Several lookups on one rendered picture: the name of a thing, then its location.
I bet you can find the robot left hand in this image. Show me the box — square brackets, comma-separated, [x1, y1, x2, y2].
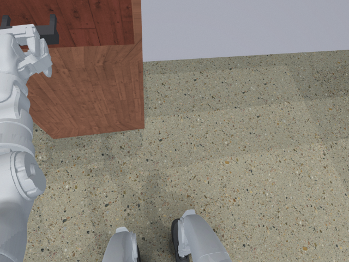
[0, 24, 53, 85]

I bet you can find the left robot forearm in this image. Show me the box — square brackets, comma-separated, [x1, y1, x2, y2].
[0, 73, 35, 158]

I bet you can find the left robot upper arm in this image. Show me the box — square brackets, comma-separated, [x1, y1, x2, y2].
[0, 151, 46, 262]

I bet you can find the cabinet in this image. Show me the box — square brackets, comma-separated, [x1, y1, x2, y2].
[22, 0, 145, 139]

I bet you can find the right robot thigh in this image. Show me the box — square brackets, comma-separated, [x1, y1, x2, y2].
[178, 214, 232, 262]

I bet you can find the handle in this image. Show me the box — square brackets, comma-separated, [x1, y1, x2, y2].
[0, 14, 59, 46]

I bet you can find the right robot foot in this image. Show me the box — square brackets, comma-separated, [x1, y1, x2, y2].
[171, 218, 189, 262]

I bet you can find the drawer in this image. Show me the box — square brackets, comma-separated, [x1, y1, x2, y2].
[0, 0, 134, 49]

